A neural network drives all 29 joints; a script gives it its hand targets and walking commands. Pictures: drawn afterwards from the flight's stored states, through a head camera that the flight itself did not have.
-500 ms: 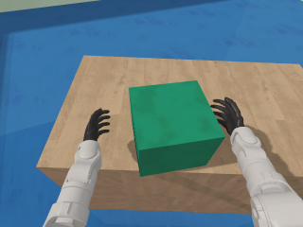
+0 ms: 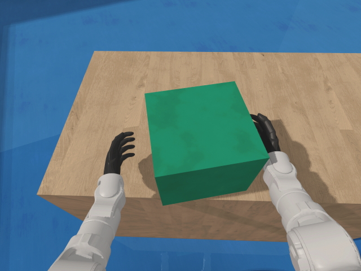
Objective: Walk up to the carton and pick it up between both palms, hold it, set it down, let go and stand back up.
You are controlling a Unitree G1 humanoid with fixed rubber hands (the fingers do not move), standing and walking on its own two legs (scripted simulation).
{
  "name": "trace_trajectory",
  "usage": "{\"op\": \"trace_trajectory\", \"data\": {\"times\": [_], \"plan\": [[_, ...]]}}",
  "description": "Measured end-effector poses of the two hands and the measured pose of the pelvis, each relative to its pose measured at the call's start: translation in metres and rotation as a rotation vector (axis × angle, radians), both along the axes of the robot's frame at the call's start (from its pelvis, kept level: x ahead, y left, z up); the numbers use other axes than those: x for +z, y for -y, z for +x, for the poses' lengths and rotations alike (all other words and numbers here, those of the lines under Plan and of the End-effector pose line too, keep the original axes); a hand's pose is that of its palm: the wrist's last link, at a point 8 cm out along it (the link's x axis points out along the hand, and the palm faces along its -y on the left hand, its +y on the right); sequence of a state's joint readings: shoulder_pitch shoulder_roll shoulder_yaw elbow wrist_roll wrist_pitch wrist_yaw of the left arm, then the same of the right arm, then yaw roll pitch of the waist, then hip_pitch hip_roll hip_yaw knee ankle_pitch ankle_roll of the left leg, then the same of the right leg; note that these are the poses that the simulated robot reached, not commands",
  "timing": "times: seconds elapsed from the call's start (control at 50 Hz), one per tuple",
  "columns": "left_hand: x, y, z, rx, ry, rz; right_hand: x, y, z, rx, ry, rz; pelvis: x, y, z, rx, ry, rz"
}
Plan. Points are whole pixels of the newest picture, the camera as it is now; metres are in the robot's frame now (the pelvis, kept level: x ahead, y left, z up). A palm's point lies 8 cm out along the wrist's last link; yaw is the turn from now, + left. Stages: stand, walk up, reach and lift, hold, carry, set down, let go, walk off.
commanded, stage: reach and lift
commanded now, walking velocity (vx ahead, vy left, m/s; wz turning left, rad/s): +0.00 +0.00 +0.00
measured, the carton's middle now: (198, 144) +0.43 +0.01 -0.01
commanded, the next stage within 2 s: none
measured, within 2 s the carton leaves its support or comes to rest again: leaves its support in 1.96 s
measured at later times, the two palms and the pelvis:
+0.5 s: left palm (123, 167) +0.35 +0.17 +0.00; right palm (257, 148) +0.42 -0.14 +0.01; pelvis +0.00 +0.00 +0.00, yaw +0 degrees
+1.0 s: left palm (124, 168) +0.35 +0.17 +0.00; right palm (257, 151) +0.41 -0.13 +0.01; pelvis +0.00 +0.01 +0.00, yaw +0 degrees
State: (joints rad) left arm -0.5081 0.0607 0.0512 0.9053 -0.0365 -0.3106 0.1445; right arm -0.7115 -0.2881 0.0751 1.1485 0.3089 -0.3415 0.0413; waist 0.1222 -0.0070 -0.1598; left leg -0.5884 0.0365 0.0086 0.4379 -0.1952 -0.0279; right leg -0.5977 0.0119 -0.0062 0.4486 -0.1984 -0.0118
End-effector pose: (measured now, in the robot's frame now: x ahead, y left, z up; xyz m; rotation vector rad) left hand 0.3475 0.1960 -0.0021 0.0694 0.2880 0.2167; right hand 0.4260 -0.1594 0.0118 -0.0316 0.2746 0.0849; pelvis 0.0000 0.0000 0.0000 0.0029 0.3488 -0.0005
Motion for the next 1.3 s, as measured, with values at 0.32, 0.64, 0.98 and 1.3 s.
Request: {"op": "trace_trajectory", "data": {"times": [0.32,0.64,0.98,1.3], "plan": [[0.001,0.029,-0.003,0.029,0.029,-0.097,0.0,-0.014,-0.004,0.008,0.006,-0.015,0.0,0.001,-0.003,-0.001,0.005,0.001],[0.002,0.022,-0.001,0.093,0.045,-0.096,-0.002,-0.027,-0.005,-0.014,0.016,-0.018,0.0,0.001,-0.003,-0.001,0.005,0.0],[-0.001,0.024,-0.001,0.102,0.076,-0.117,-0.001,-0.026,-0.013,-0.034,0.034,-0.064,0.002,-0.005,-0.003,-0.001,0.01,-0.009],[-0.001,0.025,-0.001,0.111,0.079,-0.113,-0.002,-0.026,-0.014,-0.04,0.037,-0.052,0.002,-0.005,-0.003,-0.002,0.01,-0.01]]}}
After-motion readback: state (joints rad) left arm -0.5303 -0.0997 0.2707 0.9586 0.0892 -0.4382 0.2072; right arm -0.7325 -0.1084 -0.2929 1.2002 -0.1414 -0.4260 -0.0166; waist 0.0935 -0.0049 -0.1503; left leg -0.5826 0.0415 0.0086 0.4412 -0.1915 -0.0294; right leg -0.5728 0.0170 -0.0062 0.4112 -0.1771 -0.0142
